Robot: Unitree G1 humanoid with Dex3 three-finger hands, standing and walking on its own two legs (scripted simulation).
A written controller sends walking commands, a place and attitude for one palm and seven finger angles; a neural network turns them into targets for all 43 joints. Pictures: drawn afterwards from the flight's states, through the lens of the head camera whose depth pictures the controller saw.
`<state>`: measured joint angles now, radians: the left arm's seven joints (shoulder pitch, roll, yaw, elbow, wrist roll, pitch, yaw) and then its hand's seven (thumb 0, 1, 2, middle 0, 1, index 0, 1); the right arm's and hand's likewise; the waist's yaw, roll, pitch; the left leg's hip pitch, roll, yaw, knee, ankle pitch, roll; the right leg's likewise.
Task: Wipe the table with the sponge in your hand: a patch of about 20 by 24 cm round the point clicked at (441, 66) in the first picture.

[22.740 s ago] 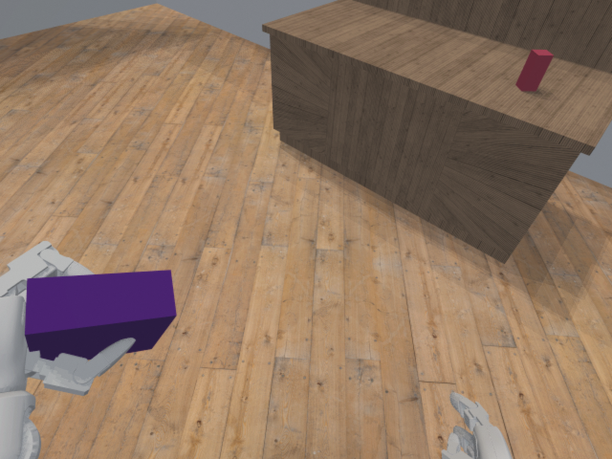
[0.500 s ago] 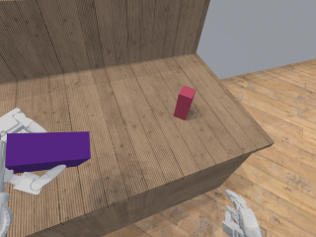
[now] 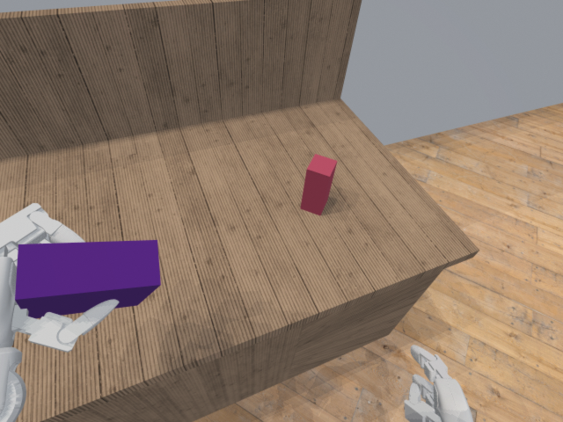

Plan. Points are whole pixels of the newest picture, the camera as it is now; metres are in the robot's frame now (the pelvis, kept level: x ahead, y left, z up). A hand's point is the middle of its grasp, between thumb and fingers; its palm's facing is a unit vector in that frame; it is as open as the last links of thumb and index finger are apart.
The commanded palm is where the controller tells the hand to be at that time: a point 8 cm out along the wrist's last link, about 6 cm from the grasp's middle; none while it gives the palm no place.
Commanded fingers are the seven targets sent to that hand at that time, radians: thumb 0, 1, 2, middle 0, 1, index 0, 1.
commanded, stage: shuffle to correct the standing spot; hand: left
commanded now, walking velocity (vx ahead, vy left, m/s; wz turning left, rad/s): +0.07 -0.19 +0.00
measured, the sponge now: (109, 279) +0.23 +0.22 +0.13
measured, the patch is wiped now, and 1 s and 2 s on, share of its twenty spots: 0.00 0.00 0.00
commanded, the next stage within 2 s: come to a stop and stand still in 0.52 s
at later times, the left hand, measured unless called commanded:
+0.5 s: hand (148, 264) +0.24 +0.17 +0.16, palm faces +0.31 -0.87 -0.39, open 9.2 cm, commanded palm +0.18 +0.21 +0.17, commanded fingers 0.00 0.10 1.30 -1.20 -1.60 -1.20 -1.60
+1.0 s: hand (155, 259) +0.24 +0.16 +0.17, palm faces +0.34 -0.81 -0.47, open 9.2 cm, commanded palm +0.17 +0.20 +0.17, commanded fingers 0.00 0.10 1.30 -1.20 -1.60 -1.20 -1.60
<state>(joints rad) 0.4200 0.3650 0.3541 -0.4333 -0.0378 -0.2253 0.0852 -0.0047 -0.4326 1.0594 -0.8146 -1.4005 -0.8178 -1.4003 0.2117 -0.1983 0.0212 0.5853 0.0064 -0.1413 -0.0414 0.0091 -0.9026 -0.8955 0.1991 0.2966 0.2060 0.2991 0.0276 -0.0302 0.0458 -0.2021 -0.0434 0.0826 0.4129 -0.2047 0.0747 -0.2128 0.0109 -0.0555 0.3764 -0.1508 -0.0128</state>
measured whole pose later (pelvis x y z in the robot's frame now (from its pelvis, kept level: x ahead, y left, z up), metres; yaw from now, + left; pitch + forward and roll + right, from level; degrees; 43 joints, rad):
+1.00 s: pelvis +0.02 -0.08 +0.00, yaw +2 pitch +0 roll +0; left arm 0.38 0.46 0.33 -0.44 -0.06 -0.16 0.08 -0.01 -0.43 1.06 -0.82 -1.40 -0.82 -1.40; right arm 0.23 -0.24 0.03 0.53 0.05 -0.08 -0.08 0.01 -0.91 -0.90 0.20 0.30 0.20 0.30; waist 0.02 0.02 0.04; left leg -0.23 0.05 -0.01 0.47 -0.25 -0.02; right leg -0.21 0.10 -0.13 0.38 -0.20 -0.09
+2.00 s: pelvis -0.02 -0.01 -0.01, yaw +3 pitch +0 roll +0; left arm 0.40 0.43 0.35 -0.41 -0.10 -0.23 0.09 -0.01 -0.43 1.06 -0.81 -1.40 -0.82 -1.40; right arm 0.22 -0.21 0.04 0.60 0.03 -0.18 0.01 0.01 -0.90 -0.90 0.20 0.30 0.21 0.30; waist 0.04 -0.05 0.05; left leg -0.29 -0.09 -0.03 0.47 -0.18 0.05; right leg -0.30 -0.02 -0.10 0.48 -0.18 -0.03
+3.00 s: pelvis -0.04 -0.03 -0.01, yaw +3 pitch -3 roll +0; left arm 0.11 0.51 0.39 -0.30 -0.10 -0.01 0.06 -0.01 -0.44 1.06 -0.82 -1.40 -0.82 -1.40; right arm 0.18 -0.27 0.07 0.64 0.04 -0.13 -0.02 0.01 -0.90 -0.90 0.20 0.30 0.21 0.30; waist 0.06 0.01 0.03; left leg -0.29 -0.06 -0.02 0.55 -0.21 0.04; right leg -0.29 0.02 -0.08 0.53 -0.19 -0.05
